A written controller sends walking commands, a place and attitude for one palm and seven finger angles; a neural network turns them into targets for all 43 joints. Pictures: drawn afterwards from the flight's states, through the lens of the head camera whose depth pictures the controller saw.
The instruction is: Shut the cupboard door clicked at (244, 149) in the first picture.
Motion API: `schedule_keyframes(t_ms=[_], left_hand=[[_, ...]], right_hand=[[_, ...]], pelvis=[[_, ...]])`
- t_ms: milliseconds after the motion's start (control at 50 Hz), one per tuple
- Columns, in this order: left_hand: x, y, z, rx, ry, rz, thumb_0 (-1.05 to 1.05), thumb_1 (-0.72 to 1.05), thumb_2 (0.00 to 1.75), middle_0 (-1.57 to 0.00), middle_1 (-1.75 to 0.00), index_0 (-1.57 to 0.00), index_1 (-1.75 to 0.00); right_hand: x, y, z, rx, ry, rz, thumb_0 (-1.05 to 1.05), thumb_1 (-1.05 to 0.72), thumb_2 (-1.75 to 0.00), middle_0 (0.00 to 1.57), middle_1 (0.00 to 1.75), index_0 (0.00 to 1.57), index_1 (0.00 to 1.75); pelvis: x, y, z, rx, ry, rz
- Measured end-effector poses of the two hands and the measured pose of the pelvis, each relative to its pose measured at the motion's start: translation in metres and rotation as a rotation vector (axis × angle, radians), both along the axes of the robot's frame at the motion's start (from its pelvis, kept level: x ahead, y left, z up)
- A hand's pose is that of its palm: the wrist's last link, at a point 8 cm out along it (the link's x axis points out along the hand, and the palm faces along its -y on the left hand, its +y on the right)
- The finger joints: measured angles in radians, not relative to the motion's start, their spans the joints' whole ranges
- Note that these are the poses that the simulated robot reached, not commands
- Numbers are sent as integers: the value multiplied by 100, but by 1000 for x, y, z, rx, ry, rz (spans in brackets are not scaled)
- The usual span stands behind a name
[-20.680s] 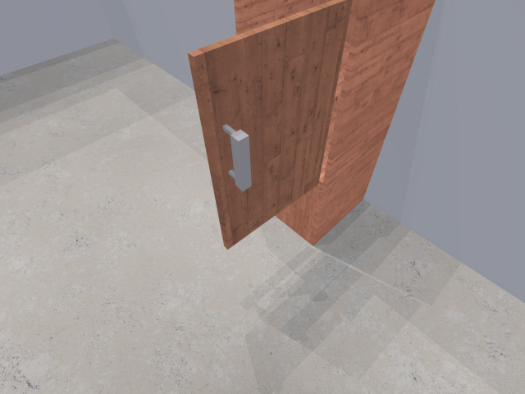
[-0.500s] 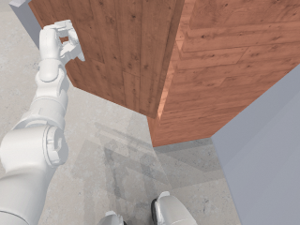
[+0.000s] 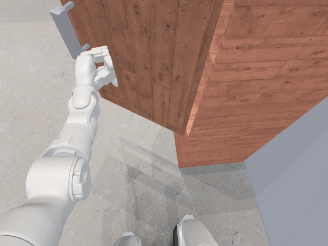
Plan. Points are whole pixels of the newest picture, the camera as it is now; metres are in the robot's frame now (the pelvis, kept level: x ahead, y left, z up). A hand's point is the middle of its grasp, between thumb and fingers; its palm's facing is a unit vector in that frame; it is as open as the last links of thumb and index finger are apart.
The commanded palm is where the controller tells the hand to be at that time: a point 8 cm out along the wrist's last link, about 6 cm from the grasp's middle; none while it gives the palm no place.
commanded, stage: draw the hand back to the body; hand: left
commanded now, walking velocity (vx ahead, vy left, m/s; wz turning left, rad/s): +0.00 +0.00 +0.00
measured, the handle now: (74, 32) +0.67 +0.18 +0.08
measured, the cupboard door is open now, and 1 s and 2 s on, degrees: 57 57 57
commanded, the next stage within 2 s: step back with the hand held close in 1.54 s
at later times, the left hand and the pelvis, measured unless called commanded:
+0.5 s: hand (62, 119) +0.36 +0.15 +0.14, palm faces -0.05 -1.00 -0.05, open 3.1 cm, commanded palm +0.32 +0.21 +0.15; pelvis +0.01 +0.00 +0.04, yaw +0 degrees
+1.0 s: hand out of the picture +0.24 +0.25 +0.20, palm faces +0.38 -0.86 -0.33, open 4.9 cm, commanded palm +0.19 +0.29 +0.22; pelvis +0.02 +0.00 +0.06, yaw +2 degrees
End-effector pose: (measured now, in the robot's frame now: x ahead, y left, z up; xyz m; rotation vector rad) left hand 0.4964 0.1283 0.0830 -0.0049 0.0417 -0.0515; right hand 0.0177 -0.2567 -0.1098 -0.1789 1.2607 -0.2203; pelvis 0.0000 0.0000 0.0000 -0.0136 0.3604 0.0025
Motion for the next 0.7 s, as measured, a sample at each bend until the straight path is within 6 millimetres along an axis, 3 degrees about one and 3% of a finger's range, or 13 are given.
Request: schedule_keyframes(t_ms=[100, 220, 340, 460, 580, 700], left_hand=[[-18, 18, 5, 20, -61, 24, 2, 90, 90, -129, -150, -129, -150], [-68, 55, 19, 47, -58, 40, 2, 90, 90, -129, -150, -129, -150], [-113, 68, 46, 24, -100, 14, 2, 90, 90, -130, -150, -130, -150], [-142, 72, 54, 25, -72, -16, 2, 90, 90, -128, -148, -128, -149], [-185, 90, 73, 144, -81, 101, 2, 90, 90, -119, -138, -119, -139], [-228, 119, 89, 216, -83, 257, 2, 90, 90, -106, -123, -105, -124]], right_hand=[[-6, 7, 3, 38, 4, -34, 0, -90, -89, 20, 30, 20, 30], [6, 9, 14, 63, -32, -42, 0, -90, -89, 20, 30, 20, 30], [55, 1, 32, 17, -178, 31, 1, -90, -89, 20, 30, 20, 30], [114, 0, 57, -9, -385, 92, 1, -90, -89, 20, 30, 20, 30], [158, 15, 85, -6, -531, 115, 1, -91, -89, 20, 30, 20, 30], [182, 38, 97, 19, -564, 190, 1, -90, -89, 20, 30, 20, 30]], pelvis=[[5, -1, 6, 9, -16, -31], [13, -3, 22, 4, -90, -31], [11, -4, 32, -3, -179, 6], [6, -3, 37, 5, -239, 10], [8, -2, 47, 12, -310, 6], [11, -2, 56, 11, -369, 25]])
